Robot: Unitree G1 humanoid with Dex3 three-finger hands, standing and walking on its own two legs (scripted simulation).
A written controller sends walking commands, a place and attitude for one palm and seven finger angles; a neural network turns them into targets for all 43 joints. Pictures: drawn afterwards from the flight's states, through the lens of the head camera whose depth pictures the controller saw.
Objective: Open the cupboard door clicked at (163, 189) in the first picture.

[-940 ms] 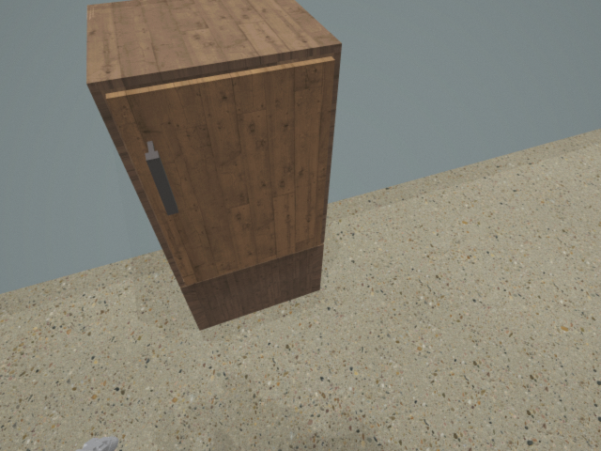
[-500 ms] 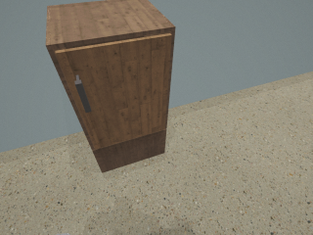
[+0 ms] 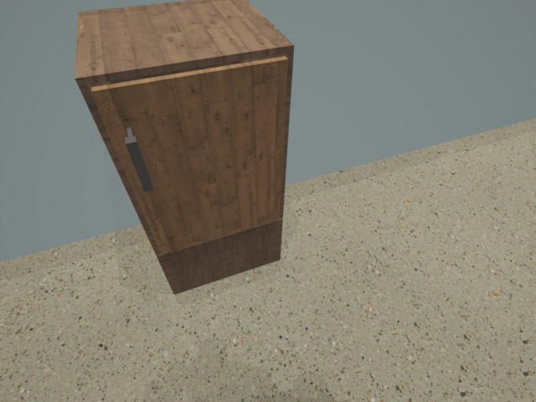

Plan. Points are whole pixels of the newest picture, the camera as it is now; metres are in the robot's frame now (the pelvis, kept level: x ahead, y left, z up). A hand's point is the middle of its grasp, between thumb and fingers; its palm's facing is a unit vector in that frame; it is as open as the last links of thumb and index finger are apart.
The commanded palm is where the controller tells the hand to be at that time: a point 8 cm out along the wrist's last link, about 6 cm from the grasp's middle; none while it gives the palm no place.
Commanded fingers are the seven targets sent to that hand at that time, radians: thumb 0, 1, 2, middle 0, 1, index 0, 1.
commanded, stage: look at it before walking up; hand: left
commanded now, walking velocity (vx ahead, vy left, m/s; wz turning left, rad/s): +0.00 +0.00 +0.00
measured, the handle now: (139, 159) +0.62 +0.34 -0.03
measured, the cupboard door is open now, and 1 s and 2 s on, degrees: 0 0 0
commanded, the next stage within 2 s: turn to face it in 0.60 s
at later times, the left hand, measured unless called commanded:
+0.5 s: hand out of the picture +0.07 +0.24 -0.16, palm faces -0.02 -0.95 -0.31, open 7.4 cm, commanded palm none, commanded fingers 0.00 0.90 0.90 -0.20 -0.30 -0.20 -0.30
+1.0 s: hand out of the picture +0.05 +0.23 -0.18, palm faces +0.11 -0.96 -0.27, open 7.4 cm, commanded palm none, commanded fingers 0.00 0.90 0.90 -0.20 -0.30 -0.20 -0.30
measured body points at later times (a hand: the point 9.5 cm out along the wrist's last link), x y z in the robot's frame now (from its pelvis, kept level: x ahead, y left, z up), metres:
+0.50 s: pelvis +0.00 +0.00 +0.00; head +0.01 +0.00 +0.45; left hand +0.08 +0.29 -0.14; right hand +0.07 -0.28 -0.14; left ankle -0.01 +0.14 -0.74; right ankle -0.01 -0.11 -0.74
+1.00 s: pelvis -0.01 +0.01 -0.01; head +0.01 +0.02 +0.44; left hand +0.05 +0.28 -0.15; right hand +0.08 -0.25 -0.16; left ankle -0.01 +0.12 -0.74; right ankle -0.01 -0.11 -0.74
